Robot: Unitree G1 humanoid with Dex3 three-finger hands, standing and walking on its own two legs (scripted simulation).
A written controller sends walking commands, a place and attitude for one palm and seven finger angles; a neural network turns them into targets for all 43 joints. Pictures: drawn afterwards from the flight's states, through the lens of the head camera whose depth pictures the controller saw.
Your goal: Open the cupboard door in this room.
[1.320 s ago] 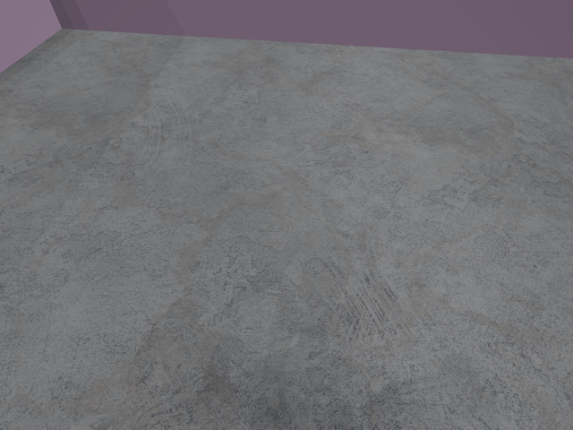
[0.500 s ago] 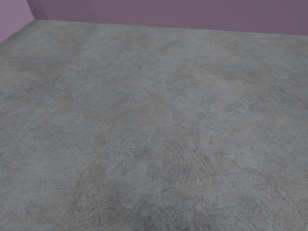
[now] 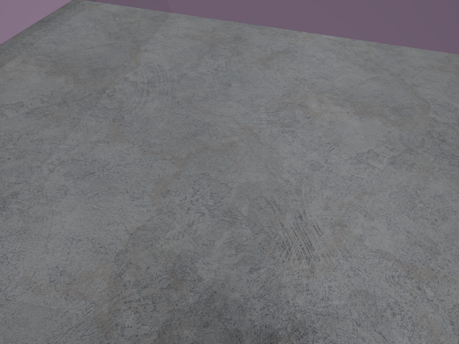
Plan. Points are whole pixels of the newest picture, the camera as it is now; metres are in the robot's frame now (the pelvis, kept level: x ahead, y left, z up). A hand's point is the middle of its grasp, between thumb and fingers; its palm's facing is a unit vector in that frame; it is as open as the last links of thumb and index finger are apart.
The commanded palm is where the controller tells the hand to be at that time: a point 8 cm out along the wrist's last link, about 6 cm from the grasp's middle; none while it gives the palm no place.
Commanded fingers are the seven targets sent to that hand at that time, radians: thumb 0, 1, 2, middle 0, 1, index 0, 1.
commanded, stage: turn or walk to find it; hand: left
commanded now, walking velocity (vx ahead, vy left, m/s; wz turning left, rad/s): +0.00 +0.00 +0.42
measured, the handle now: out of the picture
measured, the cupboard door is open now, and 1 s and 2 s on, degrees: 0 0 0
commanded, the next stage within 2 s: none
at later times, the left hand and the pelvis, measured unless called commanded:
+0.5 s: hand out of the picture -0.03 +0.18 -0.15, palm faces +0.25 -0.93 -0.27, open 7.4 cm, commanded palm none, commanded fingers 0.00 0.90 0.90 -0.20 -0.30 -0.20 -0.30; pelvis -0.04 -0.03 +0.01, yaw +15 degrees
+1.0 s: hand out of the picture -0.07 +0.21 -0.15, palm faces +0.46 -0.85 -0.26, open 7.4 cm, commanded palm none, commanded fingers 0.00 0.90 0.90 -0.20 -0.30 -0.20 -0.30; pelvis -0.05 -0.01 +0.01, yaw +26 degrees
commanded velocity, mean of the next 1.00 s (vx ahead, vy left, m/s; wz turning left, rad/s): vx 0.00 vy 0.00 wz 0.42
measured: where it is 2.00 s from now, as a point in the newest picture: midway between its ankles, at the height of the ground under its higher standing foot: outside the picture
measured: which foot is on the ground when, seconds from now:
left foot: down 0.00-0.28, up 0.30-0.60, down 0.62-1.00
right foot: up 0.00-0.26, down 0.28-0.64, up 0.66-1.00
